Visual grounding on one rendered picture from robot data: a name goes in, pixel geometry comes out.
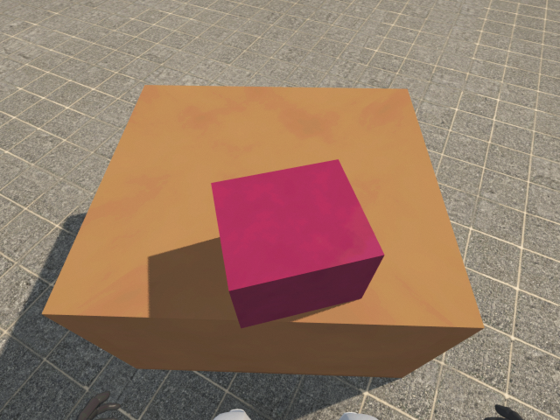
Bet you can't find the left robot hand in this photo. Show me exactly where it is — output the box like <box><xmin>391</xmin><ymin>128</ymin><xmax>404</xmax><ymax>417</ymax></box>
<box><xmin>76</xmin><ymin>391</ymin><xmax>120</xmax><ymax>420</ymax></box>

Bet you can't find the pedestal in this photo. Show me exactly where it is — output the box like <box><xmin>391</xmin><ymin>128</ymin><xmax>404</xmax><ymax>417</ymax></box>
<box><xmin>42</xmin><ymin>85</ymin><xmax>485</xmax><ymax>378</ymax></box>

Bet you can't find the carton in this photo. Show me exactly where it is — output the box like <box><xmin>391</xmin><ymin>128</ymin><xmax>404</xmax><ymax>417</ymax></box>
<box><xmin>211</xmin><ymin>159</ymin><xmax>385</xmax><ymax>328</ymax></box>

